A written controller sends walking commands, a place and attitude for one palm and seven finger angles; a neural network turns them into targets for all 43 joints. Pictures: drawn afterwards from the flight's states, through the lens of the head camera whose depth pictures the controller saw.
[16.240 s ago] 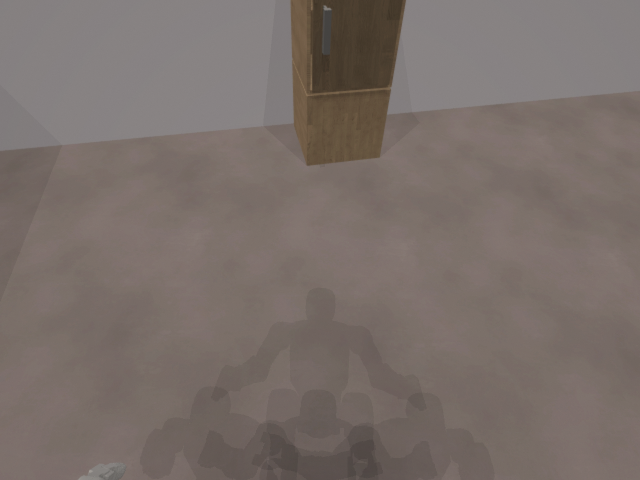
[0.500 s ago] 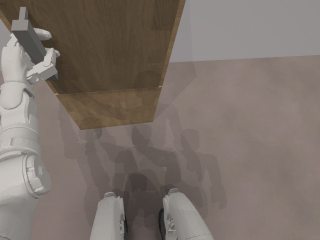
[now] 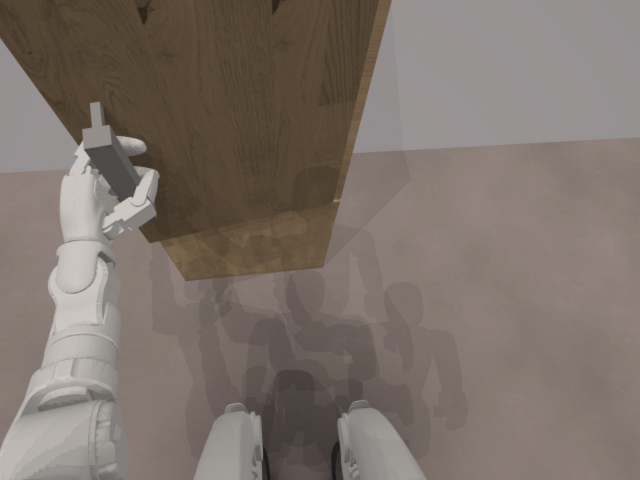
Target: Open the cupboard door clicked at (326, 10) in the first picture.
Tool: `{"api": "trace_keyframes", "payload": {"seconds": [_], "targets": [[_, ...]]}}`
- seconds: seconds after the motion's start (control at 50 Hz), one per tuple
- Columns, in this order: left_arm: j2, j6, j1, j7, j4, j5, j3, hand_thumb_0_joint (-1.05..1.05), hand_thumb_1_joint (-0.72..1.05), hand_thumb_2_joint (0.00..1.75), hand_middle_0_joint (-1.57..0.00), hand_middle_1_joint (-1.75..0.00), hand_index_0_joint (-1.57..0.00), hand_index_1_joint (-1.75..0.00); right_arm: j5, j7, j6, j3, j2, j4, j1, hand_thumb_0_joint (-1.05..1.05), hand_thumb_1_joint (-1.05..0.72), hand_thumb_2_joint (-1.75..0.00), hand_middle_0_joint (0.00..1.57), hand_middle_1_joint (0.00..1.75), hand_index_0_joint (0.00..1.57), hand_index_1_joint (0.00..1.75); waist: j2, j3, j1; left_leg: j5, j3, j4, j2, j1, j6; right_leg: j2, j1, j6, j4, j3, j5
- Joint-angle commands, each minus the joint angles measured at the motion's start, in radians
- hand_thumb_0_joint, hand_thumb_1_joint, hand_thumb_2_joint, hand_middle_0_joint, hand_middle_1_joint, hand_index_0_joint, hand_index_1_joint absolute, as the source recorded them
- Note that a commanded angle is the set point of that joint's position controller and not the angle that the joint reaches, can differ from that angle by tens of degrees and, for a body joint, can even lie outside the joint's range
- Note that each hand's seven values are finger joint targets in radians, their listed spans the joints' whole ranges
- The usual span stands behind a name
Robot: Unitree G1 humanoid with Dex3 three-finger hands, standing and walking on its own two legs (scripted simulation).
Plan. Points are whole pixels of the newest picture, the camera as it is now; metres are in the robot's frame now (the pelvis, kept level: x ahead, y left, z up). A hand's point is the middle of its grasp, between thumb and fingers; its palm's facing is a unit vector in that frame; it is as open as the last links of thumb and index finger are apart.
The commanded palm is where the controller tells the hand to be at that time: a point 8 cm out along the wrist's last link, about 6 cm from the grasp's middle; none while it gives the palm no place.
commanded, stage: pull the door open along its arc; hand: left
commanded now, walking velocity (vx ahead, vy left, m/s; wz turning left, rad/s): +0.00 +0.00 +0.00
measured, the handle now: (123, 166) +0.50 +0.22 +0.03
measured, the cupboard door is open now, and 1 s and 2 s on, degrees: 9 48 49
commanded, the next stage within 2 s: open thumb and fingers to let go in 0.54 s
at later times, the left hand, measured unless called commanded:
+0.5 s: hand (250, 312) +0.31 +0.07 +0.03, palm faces +0.40 -0.92 +0.00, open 6.5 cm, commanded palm +0.23 +0.11 +0.02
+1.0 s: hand (268, 315) +0.30 +0.05 +0.03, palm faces +0.46 -0.89 -0.04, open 9.2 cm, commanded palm +0.25 +0.09 +0.02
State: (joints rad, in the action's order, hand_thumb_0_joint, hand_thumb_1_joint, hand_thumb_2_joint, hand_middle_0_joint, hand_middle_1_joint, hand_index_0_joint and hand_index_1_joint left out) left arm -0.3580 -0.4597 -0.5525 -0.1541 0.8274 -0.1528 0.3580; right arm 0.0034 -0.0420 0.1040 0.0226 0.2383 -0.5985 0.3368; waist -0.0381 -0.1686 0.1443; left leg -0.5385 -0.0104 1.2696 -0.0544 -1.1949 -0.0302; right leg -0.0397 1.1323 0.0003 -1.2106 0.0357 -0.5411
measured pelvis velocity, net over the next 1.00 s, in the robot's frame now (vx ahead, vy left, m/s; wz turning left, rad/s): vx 0.00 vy -0.07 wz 0.11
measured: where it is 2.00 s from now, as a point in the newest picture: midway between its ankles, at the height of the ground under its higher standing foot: outside the picture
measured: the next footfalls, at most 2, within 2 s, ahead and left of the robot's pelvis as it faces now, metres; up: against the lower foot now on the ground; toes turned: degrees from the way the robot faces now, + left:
none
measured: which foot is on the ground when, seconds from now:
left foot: down 0.00-1.00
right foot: down 0.00-1.00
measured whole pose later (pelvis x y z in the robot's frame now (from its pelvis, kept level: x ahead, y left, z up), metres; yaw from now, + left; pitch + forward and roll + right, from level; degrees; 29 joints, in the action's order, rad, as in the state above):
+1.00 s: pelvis +0.00 -0.07 +0.00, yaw +6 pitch +20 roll +2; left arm 0.10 -0.44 0.04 0.55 0.32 0.10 -0.13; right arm 0.08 -0.01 -0.05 -0.02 0.20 -0.61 0.20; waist -0.03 -0.21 0.02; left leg -0.51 0.06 1.21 -0.01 -1.06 0.05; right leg 0.00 1.01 0.10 -1.26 0.10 -0.60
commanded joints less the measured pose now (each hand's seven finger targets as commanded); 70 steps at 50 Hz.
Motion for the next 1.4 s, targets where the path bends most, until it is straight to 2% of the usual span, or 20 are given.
{"api": "trace_keyframes", "payload": {"seconds": [0.0,0.02,0.04,0.06,0.12,0.22,0.26,0.34,0.44,0.54,0.6,0.62,0.72,0.8,0.84,1.02,1.06,1.28,1.34,1.38], "targets": [[-0.057,-0.091,-0.029,-0.010,-0.353,-0.020,-0.091,0.00,0.90,0.90,-0.40,-1.35,-0.40,-1.35,-0.008,0.005,-0.038,-0.084,0.164,0.109,0.060,0.00,-0.90,-0.90,0.20,0.30,0.20,0.30,-0.076,-0.478,-0.062,0.485,0.046,-0.163,0.028,0.478,0.020,-0.015,-0.246,0.022,0.133,0.019,0.416],[0.000,-0.088,0.040,0.124,-0.397,-0.089,0.015,0.00,0.90,0.90,-0.40,-1.35,-0.40,-1.35,0.000,0.010,-0.046,-0.085,0.142,0.120,0.044,0.00,-0.90,-0.90,0.20,0.30,0.20,0.30,-0.069,-0.460,-0.127,0.499,0.033,-0.184,0.028,0.462,0.031,-0.011,-0.271,0.020,0.136,0.032,0.414],[0.075,-0.083,0.113,0.204,-0.409,-0.065,-0.063,0.00,0.90,0.90,-0.40,-1.35,-0.40,-1.35,0.008,0.003,-0.054,-0.080,0.136,0.123,0.031,0.00,-0.90,-0.90,0.20,0.30,0.20,0.30,-0.066,-0.425,-0.111,0.501,0.037,-0.185,0.026,0.465,0.037,-0.013,-0.253,0.018,0.135,0.037,0.405],[0.120,-0.082,0.139,0.273,-0.444,-0.046,-0.093,0.00,0.90,0.90,-0.40,-1.35,-0.40,-1.35,0.015,-0.006,-0.056,-0.080,0.130,0.125,0.022,0.00,-0.90,-0.90,0.20,0.30,0.20,0.30,-0.062,-0.413,-0.110,0.508,0.041,-0.191,0.022,0.465,0.044,-0.008,-0.246,0.019,0.128,0.044,0.396],[0.207,-0.098,0.227,0.449,-0.540,0.047,-0.177,0.00,0.90,0.90,-0.40,-1.35,-0.40,-1.35,0.040,-0.025,-0.055,-0.086,0.116,0.133,0.003,0.00,-0.90,-0.90,0.20,0.30,0.20,0.30,-0.026,-0.410,-0.114,0.538,0.038,-0.187,0.023,0.464,0.049,-0.004,-0.278,0.023,0.114,0.042,0.430],[0.340,-0.103,0.360,0.669,-0.617,0.194,-0.303,0.00,0.90,0.90,-0.40,-1.35,-0.40,-1.35,0.064,-0.040,-0.055,-0.087,0.086,0.157,-0.066,0.00,-0.90,-0.90,0.20,0.30,0.20,0.30,0.019,-0.405,-0.132,0.483,0.030,-0.183,0.039,0.435,0.042,0.005,-0.322,0.029,0.110,0.034,0.439],[0.377,-0.093,0.431,0.717,-0.634,0.232,-0.338,0.00,0.90,0.90,-0.40,-1.35,-0.40,-1.35,0.071,-0.034,-0.065,-0.082,0.068,0.166,-0.095,0.00,-0.90,-0.90,0.20,0.30,0.20,0.30,0.045,-0.399,-0.140,0.474,0.027,-0.183,0.045,0.422,0.040,0.007,-0.351,0.031,0.117,0.032,0.459],[0.409,-0.077,0.552,0.725,-0.687,0.286,-0.410,0.00,0.90,0.90,-0.40,-1.35,-0.40,-1.35,0.077,-0.013,-0.090,-0.071,0.042,0.179,-0.139,0.00,-0.90,-0.90,0.20,0.30,0.20,0.30,0.092,-0.370,-0.148,0.403,0.018,-0.189,0.056,0.400,0.031,0.012,-0.394,0.032,0.148,0.018,0.451],[0.479,-0.050,0.782,0.711,-0.774,0.284,-0.485,0.00,0.90,0.90,-0.40,-1.35,-0.40,-1.35,0.072,0.001,-0.126,-0.053,0.010,0.200,-0.201,0.00,-0.90,-0.90,0.20,0.30,0.20,0.30,0.087,-0.324,-0.173,0.358,0.008,-0.198,0.068,0.389,0.034,0.020,-0.428,0.031,0.177,0.009,0.448],[0.559,-0.018,0.665,0.740,-0.772,0.314,-0.573,0.00,0.90,0.90,-0.40,-1.35,-0.40,-1.35,0.078,0.011,-0.170,-0.039,-0.001,0.174,-0.227,0.00,-0.90,-0.90,0.20,0.30,0.20,0.30,0.085,-0.264,-0.126,0.304,0.025,-0.161,0.073,0.355,0.033,0.032,-0.354,0.023,0.181,-0.002,0.419],[0.591,-0.015,0.551,0.759,-0.749,0.321,-0.602,0.00,0.90,0.90,-0.40,-1.35,-0.40,-1.35,0.083,0.012,-0.197,-0.039,0.001,0.146,-0.227,0.00,-0.90,-0.90,0.20,0.30,0.20,0.30,0.089,-0.285,-0.101,0.274,0.031,-0.130,0.077,0.343,0.033,0.048,-0.327,0.010,0.183,-0.022,0.422],[0.537,-0.022,0.440,0.772,-0.736,0.324,-0.561,0.00,0.90,0.90,-0.40,-1.35,-0.40,-1.35,0.086,0.018,-0.198,-0.042,0.008,0.129,-0.219,0.00,-0.90,-0.90,0.20,0.30,0.20,0.30,0.095,-0.280,-0.088,0.261,0.033,-0.115,0.076,0.321,0.033,0.056,-0.313,0.007,0.183,-0.034,0.411],[0.514,-0.037,0.500,0.745,-0.725,0.302,-0.542,0.00,0.55,0.75,-0.38,-1.31,-0.38,-1.31,0.083,0.029,-0.203,-0.054,0.007,0.134,-0.198,0.00,-0.90,-0.90,0.20,0.30,0.20,0.30,0.124,-0.369,-0.111,0.249,0.027,-0.106,0.086,0.278,0.034,0.090,-0.437,-0.015,0.207,-0.106,0.499],[0.500,-0.035,0.488,0.720,-0.714,0.283,-0.541,0.00,0.27,0.63,-0.35,-1.28,-0.35,-1.28,0.077,0.034,-0.199,-0.058,0.013,0.134,-0.191,0.00,-0.90,-0.90,0.20,0.30,0.20,0.30,0.168,-0.329,-0.100,0.212,0.032,-0.106,0.084,0.235,0.034,0.106,-0.453,-0.025,0.233,-0.138,0.468],[0.474,-0.042,0.474,0.716,-0.719,0.282,-0.521,0.00,0.13,0.57,-0.35,-1.27,-0.35,-1.27,0.076,0.036,-0.197,-0.061,0.016,0.136,-0.194,0.00,-0.90,-0.90,0.20,0.30,0.20,0.30,0.152,-0.328,-0.109,0.203,0.034,-0.103,0.082,0.218,0.033,0.109,-0.454,-0.020,0.236,-0.152,0.426],[0.471,-0.070,0.460,0.717,-0.687,0.260,-0.498,0.00,-0.50,0.30,-0.30,-1.20,-0.30,-1.20,0.075,0.032,-0.207,-0.069,0.025,0.128,-0.187,0.00,-0.90,-0.90,0.20,0.30,0.20,0.30,0.171,-0.328,-0.114,0.166,0.032,-0.108,0.083,0.201,0.032,0.110,-0.443,-0.022,0.248,-0.162,0.349],[0.468,-0.066,0.459,0.718,-0.668,0.259,-0.494,0.00,-0.50,0.30,-0.30,-1.20,-0.30,-1.20,0.074,0.032,-0.204,-0.066,0.026,0.130,-0.191,0.00,-0.90,-0.90,0.20,0.30,0.20,0.30,0.163,-0.305,-0.117,0.160,0.031,-0.113,0.083,0.203,0.030,0.105,-0.423,-0.015,0.249,-0.151,0.310],[0.485,-0.065,0.386,0.757,-0.641,0.285,-0.497,0.00,-0.50,0.30,-0.21,-0.65,-0.21,-0.65,0.078,0.033,-0.202,-0.063,0.026,0.130,-0.197,0.00,-0.90,-0.90,0.20,0.30,0.20,0.30,0.132,-0.296,-0.114,0.171,0.023,-0.134,0.080,0.277,0.022,0.064,-0.332,0.011,0.219,-0.066,0.219],[0.496,-0.060,0.380,0.771,-0.644,0.302,-0.505,0.00,-0.50,0.30,-0.18,-0.50,-0.18,-0.50,0.083,0.032,-0.202,-0.062,0.029,0.137,-0.198,0.00,-0.90,-0.90,0.20,0.30,0.20,0.30,0.097,-0.316,-0.124,0.190,0.028,-0.146,0.078,0.306,0.022,0.048,-0.309,0.024,0.191,-0.028,0.212],[0.524,-0.052,0.359,0.775,-0.632,0.302,-0.528,0.00,-0.50,0.30,-0.17,-0.40,-0.17,-0.40,0.083,0.029,-0.200,-0.057,0.025,0.135,-0.201,0.00,-0.90,-0.90,0.20,0.30,0.20,0.30,0.097,-0.302,-0.115,0.194,0.029,-0.151,0.077,0.319,0.023,0.044,-0.293,0.025,0.188,-0.014,0.215]]}}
